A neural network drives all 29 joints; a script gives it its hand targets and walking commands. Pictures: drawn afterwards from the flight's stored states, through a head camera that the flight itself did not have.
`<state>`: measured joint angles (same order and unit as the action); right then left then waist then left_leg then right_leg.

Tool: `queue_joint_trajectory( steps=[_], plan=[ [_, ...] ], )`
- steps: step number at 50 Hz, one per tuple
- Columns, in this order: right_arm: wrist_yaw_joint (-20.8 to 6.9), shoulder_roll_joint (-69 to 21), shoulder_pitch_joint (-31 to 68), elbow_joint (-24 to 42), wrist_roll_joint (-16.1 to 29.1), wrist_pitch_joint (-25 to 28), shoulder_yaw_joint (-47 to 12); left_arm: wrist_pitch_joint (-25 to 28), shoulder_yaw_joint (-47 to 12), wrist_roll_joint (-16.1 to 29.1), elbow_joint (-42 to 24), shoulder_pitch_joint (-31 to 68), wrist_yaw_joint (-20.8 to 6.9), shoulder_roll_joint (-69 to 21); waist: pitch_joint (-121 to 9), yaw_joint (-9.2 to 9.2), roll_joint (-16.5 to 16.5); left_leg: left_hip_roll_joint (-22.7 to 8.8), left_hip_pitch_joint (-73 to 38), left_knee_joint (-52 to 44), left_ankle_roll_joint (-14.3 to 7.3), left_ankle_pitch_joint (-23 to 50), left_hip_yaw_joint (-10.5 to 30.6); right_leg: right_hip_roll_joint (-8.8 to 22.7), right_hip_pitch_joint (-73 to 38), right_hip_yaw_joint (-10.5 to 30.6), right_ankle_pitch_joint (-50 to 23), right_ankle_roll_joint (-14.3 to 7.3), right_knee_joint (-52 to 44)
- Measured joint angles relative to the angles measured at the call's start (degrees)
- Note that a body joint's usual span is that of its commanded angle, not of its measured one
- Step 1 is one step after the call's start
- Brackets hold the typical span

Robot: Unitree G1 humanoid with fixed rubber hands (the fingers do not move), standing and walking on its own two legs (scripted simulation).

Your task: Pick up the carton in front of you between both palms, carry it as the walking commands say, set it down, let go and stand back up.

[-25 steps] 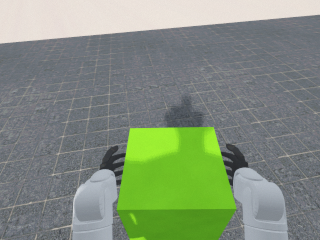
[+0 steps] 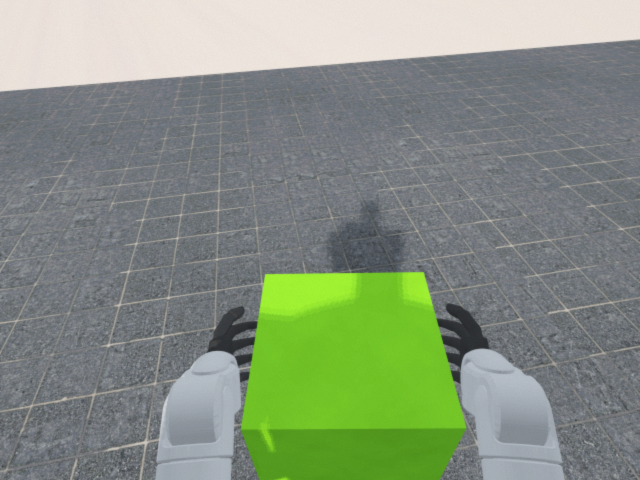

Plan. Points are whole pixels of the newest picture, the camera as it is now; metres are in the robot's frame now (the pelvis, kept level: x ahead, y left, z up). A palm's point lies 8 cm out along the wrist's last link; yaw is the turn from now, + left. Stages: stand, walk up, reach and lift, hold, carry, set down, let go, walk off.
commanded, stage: carry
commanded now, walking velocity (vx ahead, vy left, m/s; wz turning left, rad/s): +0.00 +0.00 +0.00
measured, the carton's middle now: (345, 391) +0.27 +0.00 -0.01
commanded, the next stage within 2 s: hold in 1.06 s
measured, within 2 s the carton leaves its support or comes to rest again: neither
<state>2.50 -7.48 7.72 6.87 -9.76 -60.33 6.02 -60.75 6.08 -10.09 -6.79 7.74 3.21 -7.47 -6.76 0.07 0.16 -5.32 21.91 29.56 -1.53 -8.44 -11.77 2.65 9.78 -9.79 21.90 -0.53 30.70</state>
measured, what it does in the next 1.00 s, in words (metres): stands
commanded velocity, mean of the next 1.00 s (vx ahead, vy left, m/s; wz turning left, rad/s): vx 0.00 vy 0.00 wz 0.00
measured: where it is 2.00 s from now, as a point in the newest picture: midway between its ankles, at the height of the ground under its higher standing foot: outside the picture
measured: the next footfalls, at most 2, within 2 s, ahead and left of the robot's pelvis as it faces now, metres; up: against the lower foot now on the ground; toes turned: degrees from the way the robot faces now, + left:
none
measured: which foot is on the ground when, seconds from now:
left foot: down 0.00-1.00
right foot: down 0.00-1.00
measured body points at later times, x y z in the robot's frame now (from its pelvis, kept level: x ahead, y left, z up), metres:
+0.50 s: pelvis -0.01 +0.00 +0.00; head -0.03 +0.00 +0.45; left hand +0.29 +0.15 +0.03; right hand +0.30 -0.15 +0.03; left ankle +0.08 +0.11 -0.73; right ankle -0.06 -0.10 -0.73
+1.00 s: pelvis -0.01 -0.01 +0.00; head -0.03 -0.01 +0.45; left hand +0.29 +0.14 +0.03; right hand +0.29 -0.16 +0.03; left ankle +0.08 +0.11 -0.73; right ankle -0.06 -0.10 -0.73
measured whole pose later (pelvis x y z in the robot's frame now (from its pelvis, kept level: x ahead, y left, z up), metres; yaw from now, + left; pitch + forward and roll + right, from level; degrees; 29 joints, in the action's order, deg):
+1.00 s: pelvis -0.01 -0.01 +0.00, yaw +0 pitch +1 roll +0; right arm 0.8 -8.1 12.1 -9.1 -13.6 -42.1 9.8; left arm -42.6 10.0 -13.8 9.3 12.2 1.5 -8.1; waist -4.5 0.1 0.2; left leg -6.1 22.9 29.3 -0.4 -6.9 -11.0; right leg 2.1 11.6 -10.3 22.2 -1.8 32.7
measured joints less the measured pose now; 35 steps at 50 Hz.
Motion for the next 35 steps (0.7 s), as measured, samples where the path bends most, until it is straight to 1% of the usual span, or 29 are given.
queue_joint_trajectory(
  steps=[5,9,16,20,24,29,35],
  plan=[
    [-0.8,0.0,0.1,-4.0,-1.2,4.7,0.2,4.5,0.3,-1.2,4.0,0.2,-0.7,0.0,0.1,0.01,0.1,-0.1,0.3,-0.2,0.0,0.5,0.1,-0.1,0.5,0.0,-0.2,-0.1,0.2],
    [-1.4,-0.1,0.9,-8.5,-2.4,9.0,1.0,8.7,1.0,-2.3,8.4,1.1,-1.2,-0.1,0.3,0.02,0.1,-0.2,0.6,-0.3,0.0,0.8,0.1,-0.1,0.9,0.0,-0.4,-0.2,0.5],
    [-2.3,-0.7,4.7,-18.2,-4.8,17.3,4.3,17.0,4.2,-4.9,18.0,4.9,-2.1,-0.7,1.2,-0.04,0.1,-0.3,0.9,-0.5,0.1,1.4,0.2,-0.2,1.5,0.0,-0.6,-0.3,0.8],
    [-2.4,-1.0,6.3,-20.6,-5.3,20.8,5.8,20.5,5.7,-5.4,20.4,6.4,-2.2,-1.0,2.0,-0.02,0.0,-0.3,1.1,-0.6,0.1,1.6,0.3,-0.3,1.9,0.0,-0.6,-0.4,1.1],
    [-2.2,-1.0,6.2,-19.2,-4.7,21.5,5.5,21.3,5.4,-4.7,19.0,6.3,-1.9,-1.0,2.5,0.09,0.1,-0.3,1.4,-0.4,0.2,1.6,0.3,-0.2,2.2,0.0,-0.4,-0.5,1.4],
    [-1.8,-0.7,4.8,-16.0,-3.7,19.7,4.2,19.5,4.0,-3.6,16.0,4.9,-1.6,-0.7,2.5,0.24,0.1,-0.4,1.5,-0.1,0.3,1.3,0.4,-0.2,2.3,-0.1,0.0,-0.6,1.8],
    [-1.7,-0.6,3.9,-15.7,-3.7,18.4,3.6,18.2,3.5,-3.5,15.8,4.1,-1.6,-0.6,2.2,0.25,0.1,-0.5,1.2,0.2,0.6,1.1,0.5,-0.2,2.0,-0.2,0.3,-0.7,2.1]
  ],
)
